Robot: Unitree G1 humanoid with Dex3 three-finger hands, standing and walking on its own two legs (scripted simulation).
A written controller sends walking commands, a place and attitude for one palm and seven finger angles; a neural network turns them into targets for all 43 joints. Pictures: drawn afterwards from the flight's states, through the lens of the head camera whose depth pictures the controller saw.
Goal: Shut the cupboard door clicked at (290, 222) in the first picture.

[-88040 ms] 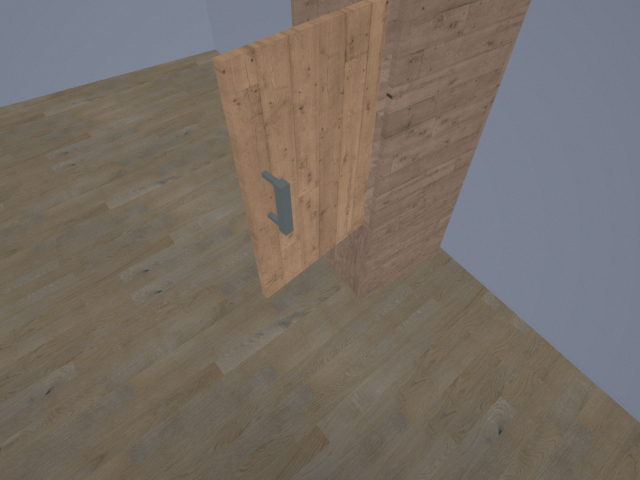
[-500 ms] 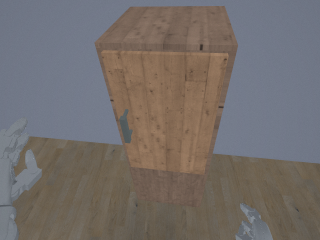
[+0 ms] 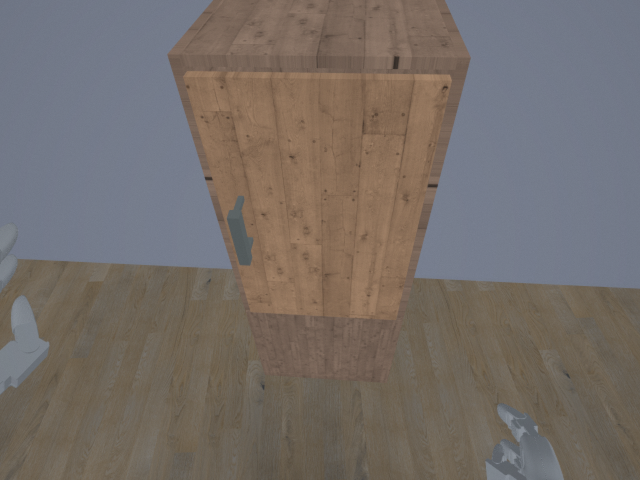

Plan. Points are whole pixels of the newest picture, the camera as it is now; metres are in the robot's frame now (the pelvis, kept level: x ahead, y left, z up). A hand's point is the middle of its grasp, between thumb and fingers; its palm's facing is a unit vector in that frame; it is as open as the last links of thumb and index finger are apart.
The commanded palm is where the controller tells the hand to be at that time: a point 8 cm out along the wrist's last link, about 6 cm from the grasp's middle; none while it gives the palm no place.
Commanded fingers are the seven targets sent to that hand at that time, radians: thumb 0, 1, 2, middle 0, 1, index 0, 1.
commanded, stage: step back with the hand held close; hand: left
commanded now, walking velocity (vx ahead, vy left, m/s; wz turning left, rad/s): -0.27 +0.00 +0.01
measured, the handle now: (242, 231) +0.53 +0.18 -0.02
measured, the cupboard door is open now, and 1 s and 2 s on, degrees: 0 0 0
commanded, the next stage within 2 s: stop stepping back and stand still in 0.84 s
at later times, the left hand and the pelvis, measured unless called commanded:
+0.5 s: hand out of the picture +0.11 +0.27 +0.17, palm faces +0.50 -0.77 -0.40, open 7.5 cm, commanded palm +0.05 +0.30 +0.18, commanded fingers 0.00 0.90 0.90 -0.20 -0.30 -0.20 -0.30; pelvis -0.08 +0.00 -0.01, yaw +1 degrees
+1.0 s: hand out of the picture +0.01 +0.30 +0.17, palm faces +0.52 -0.73 -0.44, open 7.5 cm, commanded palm -0.06 +0.32 +0.18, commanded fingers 0.00 0.90 0.90 -0.20 -0.30 -0.20 -0.30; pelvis -0.17 +0.01 -0.01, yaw +5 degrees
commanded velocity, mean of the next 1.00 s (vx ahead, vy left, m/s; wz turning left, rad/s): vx -0.30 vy -0.01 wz -0.04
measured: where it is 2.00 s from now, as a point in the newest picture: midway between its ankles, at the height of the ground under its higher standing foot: outside the picture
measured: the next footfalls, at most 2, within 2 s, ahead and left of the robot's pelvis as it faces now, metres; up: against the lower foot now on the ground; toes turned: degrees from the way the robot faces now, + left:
right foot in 0.66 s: -0.04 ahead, -0.13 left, +0.00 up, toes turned +9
left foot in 0.90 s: -0.10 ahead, +0.11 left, +0.00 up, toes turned +1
